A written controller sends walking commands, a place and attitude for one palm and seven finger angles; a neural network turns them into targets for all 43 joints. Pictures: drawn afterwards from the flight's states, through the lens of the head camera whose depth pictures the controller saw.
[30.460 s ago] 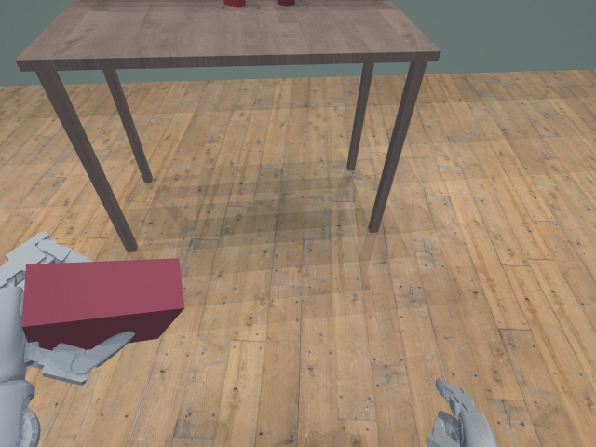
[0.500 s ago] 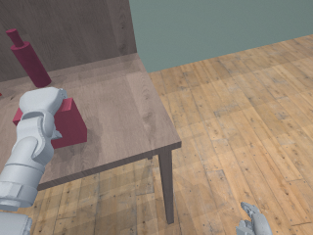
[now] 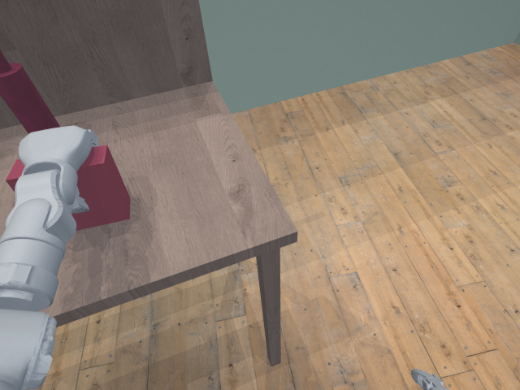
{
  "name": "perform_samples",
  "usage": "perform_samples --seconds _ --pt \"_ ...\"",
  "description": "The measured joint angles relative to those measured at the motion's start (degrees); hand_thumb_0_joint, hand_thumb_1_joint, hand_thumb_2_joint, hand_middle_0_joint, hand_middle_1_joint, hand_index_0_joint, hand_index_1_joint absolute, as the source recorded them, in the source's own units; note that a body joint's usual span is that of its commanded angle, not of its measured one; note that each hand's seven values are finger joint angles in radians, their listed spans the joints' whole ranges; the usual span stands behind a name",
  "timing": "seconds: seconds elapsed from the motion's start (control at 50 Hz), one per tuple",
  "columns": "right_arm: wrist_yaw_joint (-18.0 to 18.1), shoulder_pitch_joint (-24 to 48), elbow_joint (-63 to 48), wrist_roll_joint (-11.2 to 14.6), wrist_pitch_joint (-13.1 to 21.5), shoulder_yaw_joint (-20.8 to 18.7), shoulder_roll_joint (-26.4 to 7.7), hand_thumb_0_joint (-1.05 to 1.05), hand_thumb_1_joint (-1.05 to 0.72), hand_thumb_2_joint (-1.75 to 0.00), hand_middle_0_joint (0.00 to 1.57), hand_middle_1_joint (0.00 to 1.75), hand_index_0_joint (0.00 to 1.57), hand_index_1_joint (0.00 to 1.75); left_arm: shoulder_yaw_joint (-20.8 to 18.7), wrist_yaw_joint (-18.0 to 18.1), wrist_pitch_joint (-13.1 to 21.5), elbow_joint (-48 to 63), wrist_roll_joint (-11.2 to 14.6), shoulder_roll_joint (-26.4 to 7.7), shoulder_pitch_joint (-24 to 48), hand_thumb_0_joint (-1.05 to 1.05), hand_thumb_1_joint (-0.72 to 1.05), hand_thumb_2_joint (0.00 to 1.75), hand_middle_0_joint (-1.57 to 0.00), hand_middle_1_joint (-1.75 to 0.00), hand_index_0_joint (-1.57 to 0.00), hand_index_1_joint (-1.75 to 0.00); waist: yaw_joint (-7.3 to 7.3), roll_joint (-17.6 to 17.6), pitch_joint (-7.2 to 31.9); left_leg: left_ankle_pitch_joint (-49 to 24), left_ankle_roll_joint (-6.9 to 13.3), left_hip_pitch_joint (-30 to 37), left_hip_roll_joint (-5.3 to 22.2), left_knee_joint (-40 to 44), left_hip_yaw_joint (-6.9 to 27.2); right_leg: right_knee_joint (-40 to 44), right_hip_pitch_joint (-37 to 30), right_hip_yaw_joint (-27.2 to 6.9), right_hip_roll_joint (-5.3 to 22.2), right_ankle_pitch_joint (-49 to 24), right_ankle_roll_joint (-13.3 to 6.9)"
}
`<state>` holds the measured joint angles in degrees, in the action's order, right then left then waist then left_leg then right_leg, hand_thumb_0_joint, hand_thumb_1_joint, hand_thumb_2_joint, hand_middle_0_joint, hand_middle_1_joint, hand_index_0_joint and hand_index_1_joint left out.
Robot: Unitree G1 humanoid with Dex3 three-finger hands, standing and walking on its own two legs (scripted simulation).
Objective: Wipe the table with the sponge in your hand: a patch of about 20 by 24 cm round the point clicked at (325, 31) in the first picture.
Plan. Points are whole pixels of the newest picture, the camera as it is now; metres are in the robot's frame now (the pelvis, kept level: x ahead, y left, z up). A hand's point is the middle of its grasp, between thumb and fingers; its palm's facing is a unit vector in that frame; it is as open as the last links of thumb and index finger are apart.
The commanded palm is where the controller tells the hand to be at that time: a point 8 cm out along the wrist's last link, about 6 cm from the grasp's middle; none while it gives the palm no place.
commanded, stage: wipe forward along the middle lane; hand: left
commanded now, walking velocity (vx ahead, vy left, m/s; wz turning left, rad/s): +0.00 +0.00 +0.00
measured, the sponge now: (82, 200) +0.37 +0.34 +0.10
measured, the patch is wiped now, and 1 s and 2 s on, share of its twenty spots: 0.90 0.90 0.90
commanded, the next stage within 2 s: slide back across to the first lane in 0.72 s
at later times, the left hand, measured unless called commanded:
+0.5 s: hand (71, 160) +0.42 +0.36 +0.14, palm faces -0.11 +0.05 -0.99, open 9.6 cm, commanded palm +0.41 +0.36 +0.17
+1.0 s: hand (68, 146) +0.46 +0.38 +0.14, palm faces -0.10 +0.04 -0.99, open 9.6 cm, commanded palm +0.43 +0.39 +0.18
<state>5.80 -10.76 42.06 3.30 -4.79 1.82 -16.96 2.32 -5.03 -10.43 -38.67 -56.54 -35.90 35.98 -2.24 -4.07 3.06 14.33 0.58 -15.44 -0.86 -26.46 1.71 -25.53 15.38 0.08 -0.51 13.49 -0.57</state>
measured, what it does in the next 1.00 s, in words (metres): stands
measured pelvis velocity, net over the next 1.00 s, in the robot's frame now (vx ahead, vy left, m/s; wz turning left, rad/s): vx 0.01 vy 0.01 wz -0.04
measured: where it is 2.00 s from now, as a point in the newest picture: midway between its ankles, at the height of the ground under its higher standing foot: outside the picture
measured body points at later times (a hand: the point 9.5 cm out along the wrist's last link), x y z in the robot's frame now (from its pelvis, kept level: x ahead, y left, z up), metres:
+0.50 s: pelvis +0.00 +0.00 +0.00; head +0.04 -0.01 +0.45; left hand +0.42 +0.35 +0.20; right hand +0.09 -0.27 -0.13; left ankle -0.01 +0.11 -0.74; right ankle -0.01 -0.12 -0.74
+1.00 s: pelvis +0.01 +0.01 +0.00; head +0.07 +0.00 +0.44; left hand +0.46 +0.37 +0.20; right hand +0.05 -0.27 -0.14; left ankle -0.01 +0.11 -0.74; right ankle -0.01 -0.12 -0.74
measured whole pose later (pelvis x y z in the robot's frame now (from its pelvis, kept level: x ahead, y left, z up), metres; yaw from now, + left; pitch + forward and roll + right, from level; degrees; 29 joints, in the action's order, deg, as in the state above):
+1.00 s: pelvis +0.01 +0.01 +0.00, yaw -2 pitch +10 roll -1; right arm 4.8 -18.1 43.3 3.7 -6.2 0.1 -17.2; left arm -4.8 -1.0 1.3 -62.5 -61.5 -46.8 50.5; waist 2.9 -2.7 4.5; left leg 16.2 1.5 -23.5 -0.1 -29.3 -0.2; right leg -25.3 22.7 -1.8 -1.3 13.0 0.3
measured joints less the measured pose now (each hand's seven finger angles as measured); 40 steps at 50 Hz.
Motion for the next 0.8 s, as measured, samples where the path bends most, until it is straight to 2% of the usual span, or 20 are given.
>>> perform_samples --seconds 0.24,0.56,0.8 --pt "-0.1 -1.3 0.5 0.2 -0.4 -0.4 0.0 0.01 -0.90 -0.90 0.20 0.30 0.21 0.30 -1.3 1.6 4.0 -7.8 -1.1 -1.6 4.9 0.01 -0.52 1.11 -0.78 -1.37 -0.82 -1.39 0.70 0.6 0.4 0.1 0.2 -1.9 0.0 -0.6 -0.2 -0.2 1.7 -0.1 0.0 -0.2 0.1" --pt "-0.3 -4.4 1.3 0.3 -0.2 -1.3 -0.5 0.00 -0.90 -0.90 0.20 0.30 0.21 0.30 -1.9 2.6 8.1 -18.2 -3.5 -5.7 12.6 0.02 -0.53 1.13 -0.78 -1.35 -0.81 -1.40 2.84 1.2 0.6 0.2 0.3 -5.7 0.3 -1.4 -0.4 0.2 5.1 -0.4 -0.3 -0.8 0.3" --pt "-0.7 -6.8 1.9 0.3 -0.4 -1.7 -0.4 0.00 -0.90 -0.90 0.20 0.30 0.21 0.30 -3.0 3.7 9.7 -23.6 -4.5 -8.5 16.2 0.02 -0.53 1.13 -0.78 -1.35 -0.81 -1.40 4.47 1.4 1.3 1.1 0.6 -8.1 0.5 -2.6 -0.8 -0.1 7.3 -0.8 -0.5 -0.6 0.6"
